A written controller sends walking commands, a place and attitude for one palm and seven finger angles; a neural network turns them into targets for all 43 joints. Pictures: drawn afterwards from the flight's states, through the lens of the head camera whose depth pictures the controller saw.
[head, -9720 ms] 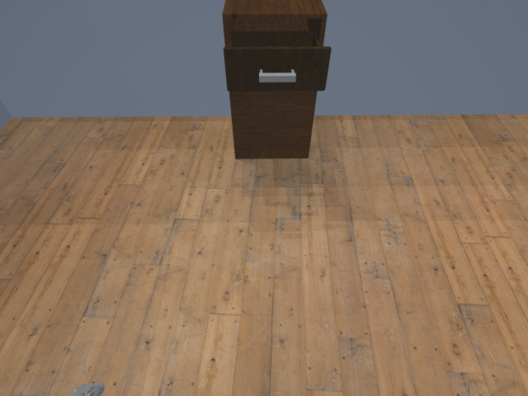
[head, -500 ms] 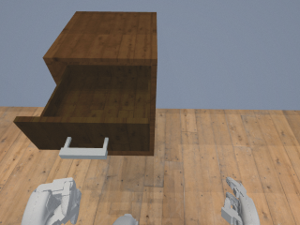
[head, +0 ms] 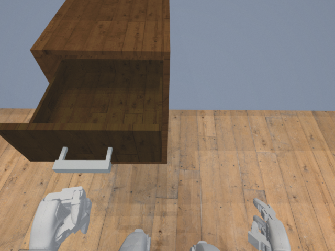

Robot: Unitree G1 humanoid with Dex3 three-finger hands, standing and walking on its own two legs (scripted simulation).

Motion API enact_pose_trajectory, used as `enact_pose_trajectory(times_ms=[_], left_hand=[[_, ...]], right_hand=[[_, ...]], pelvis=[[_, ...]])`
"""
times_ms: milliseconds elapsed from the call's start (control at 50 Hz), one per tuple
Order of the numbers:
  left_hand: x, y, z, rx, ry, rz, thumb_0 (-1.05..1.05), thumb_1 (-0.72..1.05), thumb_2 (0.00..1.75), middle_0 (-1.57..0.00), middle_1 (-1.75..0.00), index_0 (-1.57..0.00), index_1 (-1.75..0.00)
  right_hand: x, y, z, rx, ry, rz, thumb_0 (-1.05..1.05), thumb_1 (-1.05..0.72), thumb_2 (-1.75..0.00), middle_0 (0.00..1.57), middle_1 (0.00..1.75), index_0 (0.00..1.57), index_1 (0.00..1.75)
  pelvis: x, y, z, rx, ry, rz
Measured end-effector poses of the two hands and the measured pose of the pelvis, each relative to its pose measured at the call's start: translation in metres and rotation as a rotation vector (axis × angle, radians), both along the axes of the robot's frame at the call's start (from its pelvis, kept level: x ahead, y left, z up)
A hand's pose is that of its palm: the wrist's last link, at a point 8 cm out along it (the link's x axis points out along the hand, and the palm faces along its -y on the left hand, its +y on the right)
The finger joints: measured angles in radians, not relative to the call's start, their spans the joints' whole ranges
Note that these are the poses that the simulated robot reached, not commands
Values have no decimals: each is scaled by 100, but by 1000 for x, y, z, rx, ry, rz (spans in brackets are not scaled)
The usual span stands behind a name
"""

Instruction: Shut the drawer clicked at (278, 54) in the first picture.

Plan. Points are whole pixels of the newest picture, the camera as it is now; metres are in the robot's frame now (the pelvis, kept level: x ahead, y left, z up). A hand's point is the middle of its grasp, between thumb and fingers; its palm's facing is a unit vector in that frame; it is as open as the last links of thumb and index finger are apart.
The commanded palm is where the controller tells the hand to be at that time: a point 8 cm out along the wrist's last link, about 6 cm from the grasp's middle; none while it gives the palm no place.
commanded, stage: bring the fist close to the handle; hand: left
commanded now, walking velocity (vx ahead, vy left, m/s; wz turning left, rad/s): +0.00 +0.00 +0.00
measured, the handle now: (85, 158) +0.33 +0.23 +0.00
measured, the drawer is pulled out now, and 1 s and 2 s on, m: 0.29 0.29 0.21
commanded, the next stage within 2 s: push the drawer shut in 0.92 s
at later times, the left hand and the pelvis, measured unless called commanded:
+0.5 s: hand (94, 201) +0.23 +0.18 +0.00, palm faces +0.03 -1.00 -0.04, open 3.3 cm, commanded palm +0.21 +0.23 +0.00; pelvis -0.01 +0.01 -0.03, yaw -1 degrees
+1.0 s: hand (97, 201) +0.23 +0.18 +0.00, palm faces +0.03 -1.00 -0.04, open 3.3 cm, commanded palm +0.21 +0.23 +0.00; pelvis -0.01 +0.02 -0.04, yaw -1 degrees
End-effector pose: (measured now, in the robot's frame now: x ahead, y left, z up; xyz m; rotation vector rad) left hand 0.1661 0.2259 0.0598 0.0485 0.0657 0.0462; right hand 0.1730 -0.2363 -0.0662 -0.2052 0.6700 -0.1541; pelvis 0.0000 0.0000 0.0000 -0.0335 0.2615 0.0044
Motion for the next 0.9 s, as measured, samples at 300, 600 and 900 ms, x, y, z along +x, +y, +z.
enact_pose_trajectory(times_ms=[300,600,900], left_hand=[[18,4,-31,-7,-29,-13,2,90,90,-140,-160,-140,-160],[49,9,-59,-14,-30,-22,2,90,90,-140,-160,-140,-160],[42,6,-53,-10,-24,-11,2,90,90,-140,-160,-140,-160]], right_hand=[[-5,10,-26,-14,42,24,1,-90,-90,20,30,20,30],[-15,14,-46,-28,106,38,1,-90,-90,20,30,20,30],[-13,19,-45,-16,126,34,1,-90,-90,20,30,20,30]], pelvis=[[-9,8,-22,-12,57,-5],[-14,14,-37,-22,103,-12],[-10,18,-34,-20,108,-13]])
